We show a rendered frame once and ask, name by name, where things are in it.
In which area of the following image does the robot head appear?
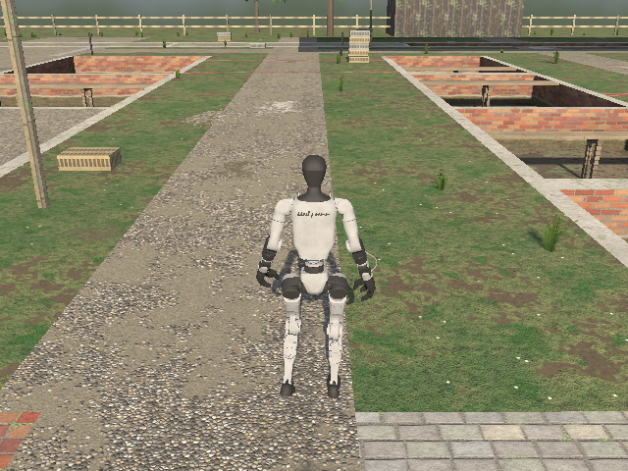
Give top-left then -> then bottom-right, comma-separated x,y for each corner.
297,155 -> 331,202

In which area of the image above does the right robot forearm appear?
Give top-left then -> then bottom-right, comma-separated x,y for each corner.
352,238 -> 373,281

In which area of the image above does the robot right hand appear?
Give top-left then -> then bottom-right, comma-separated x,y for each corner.
353,277 -> 376,301

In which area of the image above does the robot left upper arm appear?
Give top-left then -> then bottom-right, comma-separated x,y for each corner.
266,197 -> 293,251

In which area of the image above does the left robot foot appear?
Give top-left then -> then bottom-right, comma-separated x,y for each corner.
280,381 -> 295,396

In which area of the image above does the robot left hand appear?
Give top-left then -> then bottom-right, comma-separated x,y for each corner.
256,269 -> 279,288

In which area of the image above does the robot right upper arm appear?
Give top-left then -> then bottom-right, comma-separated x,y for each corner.
335,197 -> 362,253

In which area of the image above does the left robot forearm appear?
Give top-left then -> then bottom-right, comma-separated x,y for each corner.
258,236 -> 277,273

